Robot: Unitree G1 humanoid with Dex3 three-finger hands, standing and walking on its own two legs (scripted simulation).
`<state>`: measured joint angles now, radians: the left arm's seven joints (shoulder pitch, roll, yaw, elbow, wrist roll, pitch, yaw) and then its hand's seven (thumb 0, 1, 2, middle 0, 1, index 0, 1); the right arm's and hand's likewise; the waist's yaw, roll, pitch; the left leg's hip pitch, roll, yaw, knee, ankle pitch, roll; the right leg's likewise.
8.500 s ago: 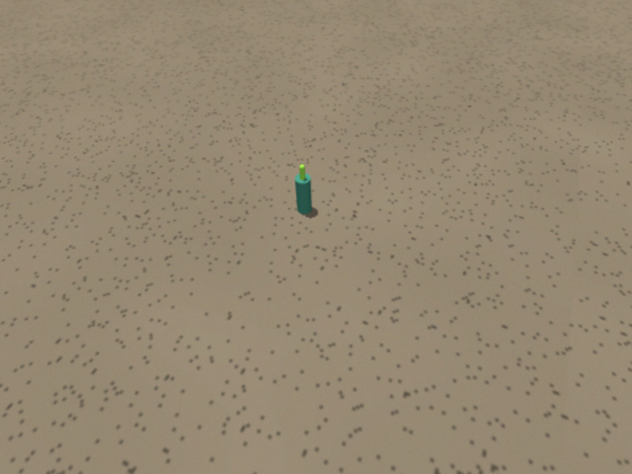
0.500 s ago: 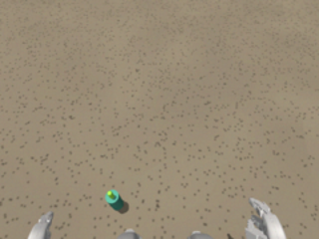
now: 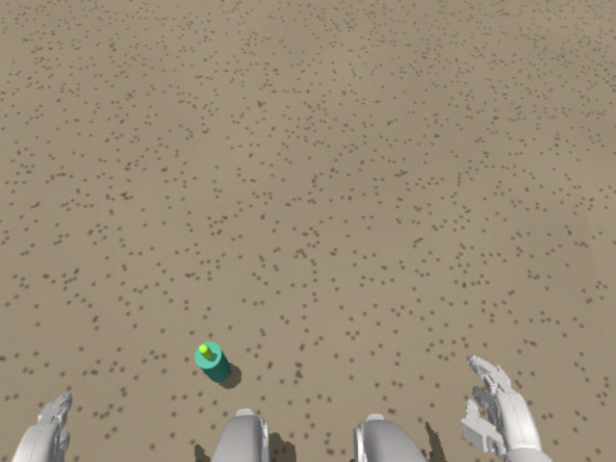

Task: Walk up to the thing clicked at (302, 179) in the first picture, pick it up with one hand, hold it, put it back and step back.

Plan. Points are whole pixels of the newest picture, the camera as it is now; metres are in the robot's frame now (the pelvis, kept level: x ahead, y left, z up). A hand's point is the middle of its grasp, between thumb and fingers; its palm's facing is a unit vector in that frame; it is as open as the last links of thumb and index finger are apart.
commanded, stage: go down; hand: left
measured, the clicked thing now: (212, 360) +0.37 +0.23 -0.55
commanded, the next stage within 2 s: approach in 1.82 s
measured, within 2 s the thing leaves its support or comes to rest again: neither
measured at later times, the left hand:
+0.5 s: hand (79, 398) +0.24 +0.36 -0.19, palm faces +0.17 -0.97 -0.18, open 17.6 cm
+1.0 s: hand (77, 379) +0.27 +0.39 -0.23, palm faces +0.16 -0.98 -0.12, open 17.7 cm
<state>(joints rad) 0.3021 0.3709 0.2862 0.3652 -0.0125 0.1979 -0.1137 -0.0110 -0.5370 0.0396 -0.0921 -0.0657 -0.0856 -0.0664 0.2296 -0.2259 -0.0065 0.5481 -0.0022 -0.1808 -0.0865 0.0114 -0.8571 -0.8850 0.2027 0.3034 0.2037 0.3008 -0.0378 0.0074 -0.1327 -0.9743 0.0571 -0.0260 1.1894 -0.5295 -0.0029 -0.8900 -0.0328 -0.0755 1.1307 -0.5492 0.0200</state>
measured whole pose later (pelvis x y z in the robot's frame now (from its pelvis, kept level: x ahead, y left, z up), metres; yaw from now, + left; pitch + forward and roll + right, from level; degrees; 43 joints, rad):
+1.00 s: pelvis -0.07 +0.00 -0.21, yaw -5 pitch +33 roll -6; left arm -0.36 0.78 0.77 0.99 -0.20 -0.33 -0.68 -0.02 -0.60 0.06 -0.05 -0.06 -0.04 -0.05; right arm 0.10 -0.33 0.07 0.68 -0.03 -0.21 -0.08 0.01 -0.89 -0.90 0.20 0.30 0.21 0.30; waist -0.03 -0.02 -0.15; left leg -1.90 0.07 -0.10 1.96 -0.65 -0.01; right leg -1.80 -0.02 -0.09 1.91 -0.69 0.00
